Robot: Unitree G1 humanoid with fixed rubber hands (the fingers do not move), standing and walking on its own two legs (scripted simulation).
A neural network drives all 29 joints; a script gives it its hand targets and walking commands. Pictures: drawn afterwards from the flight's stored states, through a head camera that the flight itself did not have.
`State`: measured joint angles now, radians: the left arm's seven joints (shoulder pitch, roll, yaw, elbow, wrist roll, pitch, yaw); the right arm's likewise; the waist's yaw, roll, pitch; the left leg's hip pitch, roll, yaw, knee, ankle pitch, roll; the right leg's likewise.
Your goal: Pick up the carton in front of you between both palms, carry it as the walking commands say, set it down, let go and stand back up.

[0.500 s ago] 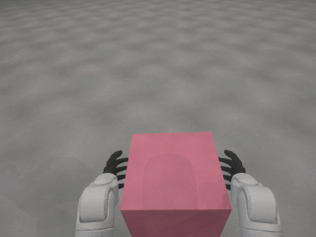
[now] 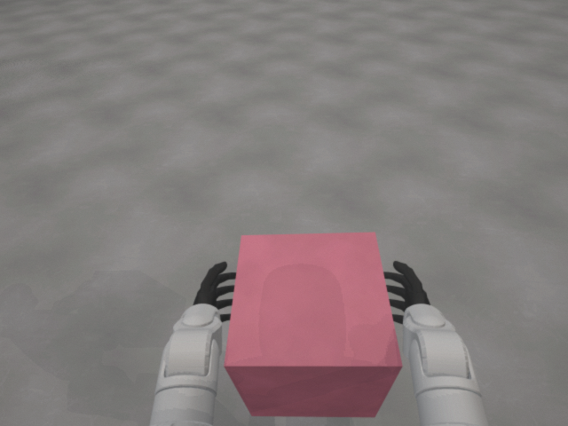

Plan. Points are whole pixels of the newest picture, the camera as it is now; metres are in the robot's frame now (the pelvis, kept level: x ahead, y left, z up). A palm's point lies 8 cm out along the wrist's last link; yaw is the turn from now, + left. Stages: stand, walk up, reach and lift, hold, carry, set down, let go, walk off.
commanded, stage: carry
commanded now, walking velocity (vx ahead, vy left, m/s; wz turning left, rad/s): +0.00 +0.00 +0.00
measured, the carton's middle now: (310, 329) +0.31 +0.00 -0.05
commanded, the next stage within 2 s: hold in 0.42 s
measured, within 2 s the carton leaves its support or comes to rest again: neither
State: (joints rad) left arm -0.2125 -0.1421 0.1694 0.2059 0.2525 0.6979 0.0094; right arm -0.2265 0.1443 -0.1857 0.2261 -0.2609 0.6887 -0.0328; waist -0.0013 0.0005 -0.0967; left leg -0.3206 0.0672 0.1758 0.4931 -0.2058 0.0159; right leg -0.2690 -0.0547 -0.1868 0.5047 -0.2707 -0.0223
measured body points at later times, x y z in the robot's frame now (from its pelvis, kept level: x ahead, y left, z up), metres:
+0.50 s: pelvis +0.00 -0.01 +0.01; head -0.01 +0.00 +0.45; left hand +0.29 +0.14 +0.03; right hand +0.29 -0.16 +0.03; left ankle +0.03 +0.12 -0.74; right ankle +0.00 -0.10 -0.74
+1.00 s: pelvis -0.03 +0.02 +0.00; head -0.09 +0.03 +0.45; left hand +0.27 +0.14 +0.04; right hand +0.25 -0.16 +0.04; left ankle +0.03 +0.12 -0.74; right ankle +0.00 -0.10 -0.74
